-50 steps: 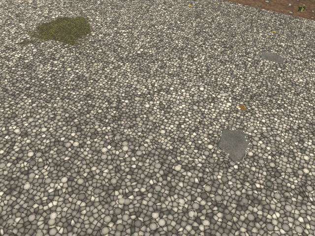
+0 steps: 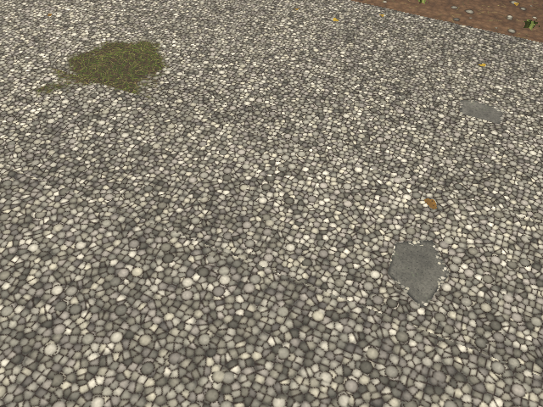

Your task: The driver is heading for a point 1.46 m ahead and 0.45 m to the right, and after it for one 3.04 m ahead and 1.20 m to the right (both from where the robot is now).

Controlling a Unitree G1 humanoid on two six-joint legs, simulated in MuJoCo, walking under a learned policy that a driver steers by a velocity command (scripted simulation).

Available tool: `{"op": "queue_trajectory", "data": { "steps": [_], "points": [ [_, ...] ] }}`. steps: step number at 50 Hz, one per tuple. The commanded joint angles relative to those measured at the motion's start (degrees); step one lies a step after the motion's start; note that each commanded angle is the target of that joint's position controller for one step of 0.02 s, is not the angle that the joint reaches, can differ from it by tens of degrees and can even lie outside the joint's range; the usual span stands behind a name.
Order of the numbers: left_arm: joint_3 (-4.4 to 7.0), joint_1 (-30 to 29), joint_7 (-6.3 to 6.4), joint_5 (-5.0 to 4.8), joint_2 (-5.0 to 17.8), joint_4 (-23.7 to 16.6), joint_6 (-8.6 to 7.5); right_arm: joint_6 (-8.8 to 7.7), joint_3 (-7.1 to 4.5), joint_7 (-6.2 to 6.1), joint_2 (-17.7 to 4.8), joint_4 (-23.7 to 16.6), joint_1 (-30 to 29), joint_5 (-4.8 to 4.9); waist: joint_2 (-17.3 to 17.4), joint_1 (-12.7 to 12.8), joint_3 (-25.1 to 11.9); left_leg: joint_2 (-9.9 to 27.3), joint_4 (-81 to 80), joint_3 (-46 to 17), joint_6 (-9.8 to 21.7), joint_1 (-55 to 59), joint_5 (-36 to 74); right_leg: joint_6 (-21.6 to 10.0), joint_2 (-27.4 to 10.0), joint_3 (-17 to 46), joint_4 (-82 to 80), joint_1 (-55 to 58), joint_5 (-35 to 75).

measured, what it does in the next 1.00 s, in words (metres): stands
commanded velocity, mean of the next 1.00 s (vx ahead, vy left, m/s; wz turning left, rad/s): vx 0.12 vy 0.00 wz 0.00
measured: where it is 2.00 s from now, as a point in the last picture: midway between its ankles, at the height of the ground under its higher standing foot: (320, 352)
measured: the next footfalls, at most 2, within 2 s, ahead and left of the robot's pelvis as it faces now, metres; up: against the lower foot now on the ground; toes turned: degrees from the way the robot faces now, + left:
right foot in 1.48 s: +0.46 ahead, -0.16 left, -0.16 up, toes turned -11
left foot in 1.84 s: +0.85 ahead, -0.04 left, -0.16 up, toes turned -24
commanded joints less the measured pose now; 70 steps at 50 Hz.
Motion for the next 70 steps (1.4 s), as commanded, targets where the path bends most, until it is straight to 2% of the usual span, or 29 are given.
{"op": "queue_trajectory", "data": {
  "steps": [1, 2, 5, 9, 17, 37, 38, 39, 40, 42, 43, 44, 46, 48, 49, 50, 51, 52, 53, 54, 56, 58, 59, 60, 63, 66, 67, 69, 70],
  "points": [
    [2.11, -2.1, 0.33, -0.29, 10.2, -3.6, 0.33, -0.2, -4.54, -1.24, -11.3, -3.5, 4.0, 0.07, -1.1, -2.6, -3.3, 2.1, -0.8, -0.9, -1.5, 1.8, 27.5, -4.7, 0.1, 2.3, -7.9, 2.1, 26.1],
    [1.44, -2.2, 0.74, -0.97, 8.0, -4.4, 0.15, -0.44, -4.31, -1.47, -9.8, -4.2, 2.4, 0.39, 1.0, -2.2, -6.1, 3.0, 0.4, -1.7, -0.5, 1.2, 31.1, -4.4, 0.0, 2.4, -7.5, 5.9, 28.0],
    [1.02, -1.7, 0.58, -1.92, 6.7, -4.1, 0.26, -0.14, -3.79, -1.13, -7.5, -4.2, 2.1, 0.66, 0.4, -1.9, -5.9, 3.1, -1.0, -1.1, -0.5, -0.7, 27.5, -4.7, 0.2, 3.5, -7.7, 8.5, 31.6],
    [1.1, 0.6, 0.34, -1.59, 6.8, -3.0, 1.52, 0.84, -4.25, -0.66, -8.2, -2.8, 3.6, -0.04, 1.2, -1.3, -5.0, 3.2, -2.7, -1.2, -0.7, -1.8, 26.0, -3.5, 1.3, 2.7, -9.0, 11.5, 28.6],
    [1.56, 0.2, 0.18, -1.09, 7.2, -2.2, 2.78, 1.77, -4.83, -0.23, -8.8, -0.4, 4.4, 0.05, 1.6, -0.4, -1.3, 3.0, -7.8, -1.3, -0.9, -3.6, 19.4, -3.5, 2.8, 1.3, -12.8, 12.9, 20.4],
    [1.72, 3.3, 0.16, -0.55, 5.3, 6.5, 4.84, 4.8, -4.02, -0.36, -4.4, 8.5, 8.9, -0.52, 1.3, -0.7, 2.7, 1.5, -16.3, -0.3, -1.0, 1.5, 15.7, -3.8, 4.0, 1.0, -21.2, 12.8, 14.7],
    [3.32, 5.9, 0.95, 0.44, 8.9, 7.5, 4.9, 4.89, -5.46, -1.15, -7.9, 9.2, 11.1, -1.65, 1.4, -0.6, 2.5, 1.2, -15.9, 0.0, 0.9, 1.4, -1.0, -5.9, 4.1, 1.0, -21.3, 12.3, -2.9],
    [4.5, 7.3, 1.81, 1.78, 11.3, 7.8, 4.45, 4.62, -6.28, -2.04, -9.7, 9.3, 12.3, -3.07, 1.0, -0.6, 6.4, 3.2, -16.0, -2.7, 3.9, -2.0, -17.1, -8.8, 2.0, 4.0, -21.9, 7.9, -19.6],
    [4.87, 7.7, 2.75, 2.71, 11.0, 7.6, 3.19, 3.73, -6.38, -3.09, -9.5, 9.0, 12.6, -3.84, 0.4, -0.6, 9.6, 4.9, -14.2, -4.6, 5.8, -4.6, -21.8, -11.3, -0.7, 7.2, -21.1, 4.3, -24.8],
    [3.4, 5.8, 4.9, 1.94, 5.0, 5.8, -0.04, 1.01, -4.18, -5.09, -3.2, 6.8, 7.9, -3.98, -0.6, 0.3, 5.2, 5.7, -10.6, -5.5, 6.2, -4.9, -9.8, -14.6, -5.2, 12.8, -20.7, 7.7, -17.3],
    [2.79, 4.6, 5.28, 1.18, 3.4, 4.7, -1.1, -0.35, -2.98, -5.39, -0.3, 5.7, 5.2, -3.71, -2.0, 0.8, 3.7, 4.8, -7.1, -4.4, 5.4, -5.2, -4.7, -16.4, -8.0, 16.3, -22.0, 8.6, -15.6],
    [2.62, 4.1, 5.43, 0.93, 3.6, 4.0, -1.73, -1.36, -2.2, -5.37, 1.3, 4.5, 3.4, -3.83, -3.9, 1.3, 3.3, 2.9, -1.9, -2.5, 4.6, -5.5, -1.7, -18.8, -11.0, 20.3, -23.7, 7.8, -16.3],
    [2.47, 3.0, 5.5, 0.66, 5.5, 3.3, -1.93, -3.0, -2.26, -4.82, 0.3, 4.3, 6.0, -4.4, -4.8, -0.6, 5.3, 0.4, 1.3, 1.0, 4.6, -2.1, -4.3, -20.5, -12.8, 21.1, -24.3, 0.5, -20.7],
    [3.02, -1.5, 4.83, 1.15, 7.9, 2.0, -1.54, -4.65, -2.42, -4.03, -0.8, 6.6, 12.6, -4.2, -1.5, -4.9, 6.9, -0.9, -5.0, 3.2, 5.2, 6.7, -2.1, -19.1, -8.0, 14.8, -17.3, -7.2, -21.3],
    [5.26, -2.0, 3.25, -2.07, 12.7, 1.7, 0.81, -2.56, -4.8, -3.29, -8.1, 7.4, 13.5, 1.9, -5.0, -3.7, 4.0, 6.1, -10.3, -7.8, 7.5, 8.5, -12.1, -13.2, -2.1, 9.9, -15.1, -9.5, -23.3],
    [3.91, -7.3, 2.52, -1.7, 7.4, -0.8, 1.58, -1.77, -6.03, -3.22, -12.4, 8.4, 16.3, 2.58, 4.7, -6.2, 8.4, 10.3, -17.4, -17.0, 9.8, 14.2, -15.0, -8.9, 2.2, 2.0, -4.2, -18.5, -12.4],
    [3.49, -10.4, 2.34, -0.19, 6.0, -2.1, 1.91, -1.56, -6.98, -3.33, -14.4, 9.3, 18.9, 1.62, 9.6, -8.6, 11.0, 18.5, -21.6, -27.3, 13.7, 19.5, -11.2, -6.9, 3.3, -2.7, 5.1, -28.3, -5.4],
    [4.12, -13.2, 2.52, 1.1, 7.7, -2.9, 2.1, -1.53, -6.43, -3.63, -11.7, 10.0, 20.9, 0.6, 4.9, -9.8, 11.5, 21.8, -22.4, -31.4, 15.5, 20.5, -7.6, -6.4, 0.3, 1.4, 10.9, -33.9, -7.2],
    [4.24, -13.2, 2.41, 0.94, 7.0, -3.5, 1.95, -1.86, -5.95, -3.8, -10.4, 10.4, 20.0, 0.03, 2.8, -8.4, 10.6, 22.1, -22.1, -30.8, 15.7, 21.3, -4.0, -6.2, -1.2, 3.0, 12.7, -35.6, -5.1],
    [4.32, -11.7, 2.12, 1.17, 6.8, -2.8, 1.75, -2.41, -5.86, -3.97, -9.5, 11.4, 19.1, -0.9, 2.8, -7.4, 9.3, 21.7, -21.3, -28.3, 15.2, 22.8, -2.5, -6.6, -3.4, 5.2, 13.6, -36.4, -1.0],
    [4.53, -10.9, 1.1, 1.32, 6.4, -2.5, 1.76, -3.46, -5.25, -4.2, -7.9, 12.2, 16.9, -0.73, 4.1, -6.0, 6.2, 18.6, -21.7, -22.5, 13.8, 21.6, 5.1, -6.3, -2.9, 3.8, 15.0, -33.5, 3.3],
    [5.59, -16.2, 1.27, 0.77, 7.5, -3.5, 1.91, -5.09, -4.64, -5.24, -6.4, 15.8, 19.8, -0.55, 5.5, -6.2, 6.9, 16.2, -21.6, -18.4, 10.9, 26.3, 10.5, -5.5, -3.7, 8.6, 11.1, -38.1, 10.9],
    [5.29, -16.0, 0.86, 0.31, 6.4, -4.2, 2.18, -5.56, -4.28, -5.59, -6.2, 15.4, 17.0, -0.56, 3.8, -4.5, 7.2, 12.2, -23.2, -14.2, 10.0, 19.4, 9.1, -4.7, -2.0, 5.9, 4.2, -32.9, 16.2],
    [5.09, -16.7, 0.35, 0.84, 5.6, -4.1, 2.55, -5.97, -4.27, -6.02, -6.5, 16.1, 13.5, -0.26, 5.6, -2.5, 8.0, 11.1, -22.2, -11.8, 8.9, 14.3, 10.1, -4.5, -2.0, 6.0, 0.2, -27.5, 25.0],
    [4.81, -16.8, -1.39, 0.87, 4.8, -2.6, 2.7, -5.8, -3.63, -7.04, -6.1, 16.8, 12.3, 0.56, 2.7, -1.8, 5.4, 10.0, -18.3, -6.7, 7.7, 2.6, 5.1, -6.5, -2.2, 3.7, -3.5, -12.4, 42.5],
    [4.21, -22.9, -1.9, 1.15, 5.2, -3.3, 2.46, -5.13, -3.53, -7.08, -6.9, 17.7, 15.4, -0.72, 2.1, -5.2, 10.0, 11.0, -14.5, -7.1, 7.9, 4.3, 3.5, -8.0, -3.2, 2.0, -6.9, -15.6, 41.9],
    [4.12, -24.2, -1.66, 1.15, 5.6, -3.1, 2.4, -4.56, -3.63, -7.38, -7.1, 18.5, 16.5, -1.44, 2.9, -6.5, 11.7, 11.3, -12.5, -5.6, 7.9, 7.7, 5.3, -8.0, -3.2, 0.9, -9.2, -18.3, 39.8],
    [3.62, -27.5, -0.54, 1.59, 5.1, -3.0, 2.26, -3.59, -3.49, -7.87, -7.3, 20.3, 20.3, -1.63, 2.3, -9.7, 12.1, 11.7, -8.6, -3.0, 7.2, 13.5, 11.2, -8.4, -2.1, -0.8, -13.8, -18.6, 36.6],
    [3.65, -26.0, 0.11, 1.77, 5.2, -2.2, 1.89, -2.98, -3.27, -8.15, -7.9, 21.0, 21.0, -2.14, 1.0, -9.1, 12.0, 11.7, -4.8, -1.4, 7.0, 15.7, 16.6, -8.9, -1.9, -1.2, -16.4, -16.9, 35.3]
  ]
}}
